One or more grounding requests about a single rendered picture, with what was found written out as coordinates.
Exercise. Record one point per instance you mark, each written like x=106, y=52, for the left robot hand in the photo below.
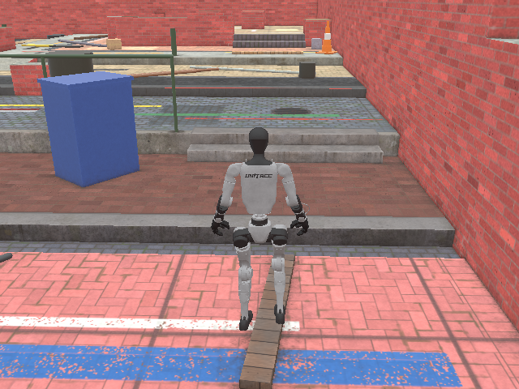
x=215, y=226

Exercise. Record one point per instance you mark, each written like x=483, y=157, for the left robot forearm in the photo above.
x=220, y=212

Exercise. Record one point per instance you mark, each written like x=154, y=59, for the right robot upper arm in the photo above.
x=288, y=183

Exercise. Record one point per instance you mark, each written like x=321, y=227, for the left robot upper arm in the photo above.
x=229, y=183

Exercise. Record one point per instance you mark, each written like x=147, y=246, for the right robot forearm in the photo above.
x=298, y=211

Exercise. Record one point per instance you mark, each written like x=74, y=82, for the right robot hand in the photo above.
x=298, y=224

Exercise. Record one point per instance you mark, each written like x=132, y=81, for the right robot thigh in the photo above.
x=279, y=236

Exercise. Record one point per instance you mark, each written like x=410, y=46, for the humanoid robot head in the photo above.
x=258, y=138

